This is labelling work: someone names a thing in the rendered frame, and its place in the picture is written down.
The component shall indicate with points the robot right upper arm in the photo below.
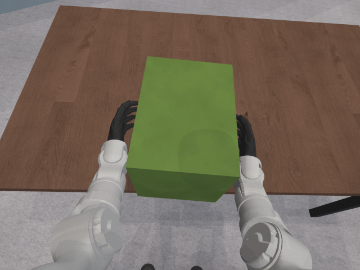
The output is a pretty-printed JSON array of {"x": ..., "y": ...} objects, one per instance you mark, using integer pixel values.
[{"x": 268, "y": 247}]

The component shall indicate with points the robot left upper arm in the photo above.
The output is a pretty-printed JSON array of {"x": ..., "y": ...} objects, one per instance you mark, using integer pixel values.
[{"x": 86, "y": 241}]

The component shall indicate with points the right robot forearm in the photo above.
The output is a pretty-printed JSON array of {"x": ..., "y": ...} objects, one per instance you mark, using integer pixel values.
[{"x": 252, "y": 202}]

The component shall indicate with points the left robot forearm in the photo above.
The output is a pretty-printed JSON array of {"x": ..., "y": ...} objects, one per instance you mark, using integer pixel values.
[{"x": 108, "y": 184}]

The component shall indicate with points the table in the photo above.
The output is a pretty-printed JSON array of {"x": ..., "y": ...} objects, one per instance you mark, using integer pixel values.
[{"x": 297, "y": 83}]

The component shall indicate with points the robot right hand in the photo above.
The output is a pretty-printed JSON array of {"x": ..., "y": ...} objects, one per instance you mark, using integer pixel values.
[{"x": 246, "y": 140}]

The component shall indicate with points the robot left hand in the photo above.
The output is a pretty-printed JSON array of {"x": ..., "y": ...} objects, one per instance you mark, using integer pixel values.
[{"x": 118, "y": 126}]

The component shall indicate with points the carton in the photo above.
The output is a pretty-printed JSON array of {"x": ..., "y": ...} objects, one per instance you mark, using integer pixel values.
[{"x": 184, "y": 142}]

